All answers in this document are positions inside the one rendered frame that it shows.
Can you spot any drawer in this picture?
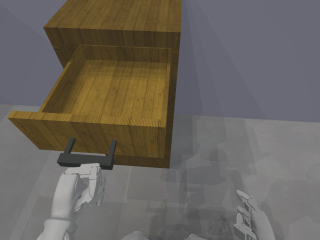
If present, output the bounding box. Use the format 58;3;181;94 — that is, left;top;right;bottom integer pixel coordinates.
7;44;172;158

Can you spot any handle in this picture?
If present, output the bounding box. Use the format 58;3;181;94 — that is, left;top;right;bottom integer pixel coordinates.
57;137;117;170

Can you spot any cabinet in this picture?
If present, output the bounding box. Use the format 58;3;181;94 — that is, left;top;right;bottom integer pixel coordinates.
43;0;182;169

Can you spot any robot left hand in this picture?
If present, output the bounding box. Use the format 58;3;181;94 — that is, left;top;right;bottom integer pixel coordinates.
51;163;106;222

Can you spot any left robot forearm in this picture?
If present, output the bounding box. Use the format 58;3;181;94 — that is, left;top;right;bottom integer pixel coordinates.
36;217;78;240

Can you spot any robot right hand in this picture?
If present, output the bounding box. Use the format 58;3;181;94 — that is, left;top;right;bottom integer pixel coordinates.
233;190;276;240

